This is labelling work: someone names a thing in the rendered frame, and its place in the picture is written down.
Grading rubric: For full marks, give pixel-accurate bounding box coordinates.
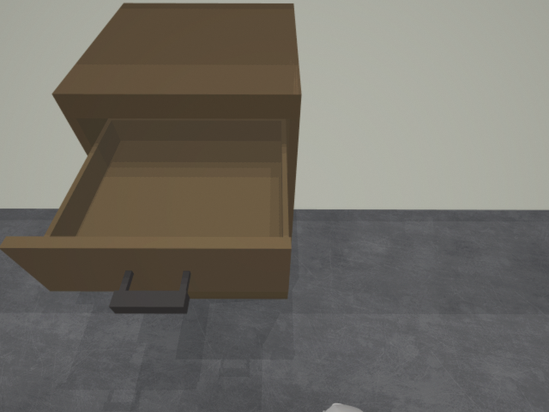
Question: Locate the cabinet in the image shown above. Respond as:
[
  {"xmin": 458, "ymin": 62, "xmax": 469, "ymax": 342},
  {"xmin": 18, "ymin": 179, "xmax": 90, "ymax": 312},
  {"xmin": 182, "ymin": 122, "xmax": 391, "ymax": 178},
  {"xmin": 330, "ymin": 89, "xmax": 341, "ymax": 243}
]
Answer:
[{"xmin": 52, "ymin": 3, "xmax": 301, "ymax": 299}]

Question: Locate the handle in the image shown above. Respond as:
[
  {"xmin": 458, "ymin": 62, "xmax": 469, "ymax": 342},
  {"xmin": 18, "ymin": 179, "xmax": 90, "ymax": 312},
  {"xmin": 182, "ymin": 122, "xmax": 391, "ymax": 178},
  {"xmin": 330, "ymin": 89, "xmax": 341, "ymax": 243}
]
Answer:
[{"xmin": 109, "ymin": 270, "xmax": 190, "ymax": 314}]

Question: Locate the drawer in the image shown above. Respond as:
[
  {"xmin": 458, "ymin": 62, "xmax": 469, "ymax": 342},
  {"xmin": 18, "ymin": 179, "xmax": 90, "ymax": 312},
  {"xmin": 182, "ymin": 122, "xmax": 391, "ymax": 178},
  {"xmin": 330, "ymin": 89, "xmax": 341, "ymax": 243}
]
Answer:
[{"xmin": 0, "ymin": 118, "xmax": 292, "ymax": 292}]

